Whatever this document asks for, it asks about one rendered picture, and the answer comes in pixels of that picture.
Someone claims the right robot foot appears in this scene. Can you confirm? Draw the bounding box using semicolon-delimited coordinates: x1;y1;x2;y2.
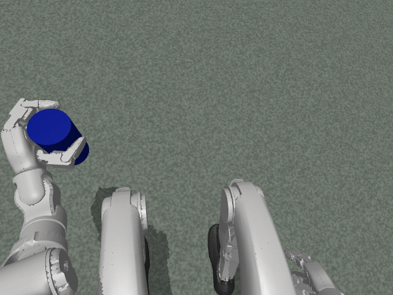
208;224;235;295

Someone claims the right robot hand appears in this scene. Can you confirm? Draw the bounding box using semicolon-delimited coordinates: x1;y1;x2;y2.
285;250;336;295

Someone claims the can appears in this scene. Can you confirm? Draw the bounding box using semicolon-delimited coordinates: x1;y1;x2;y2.
26;109;89;165

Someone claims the left robot arm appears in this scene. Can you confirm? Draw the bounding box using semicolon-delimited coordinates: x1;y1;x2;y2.
0;168;78;295

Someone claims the left robot hand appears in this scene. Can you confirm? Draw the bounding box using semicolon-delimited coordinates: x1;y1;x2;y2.
1;98;87;175

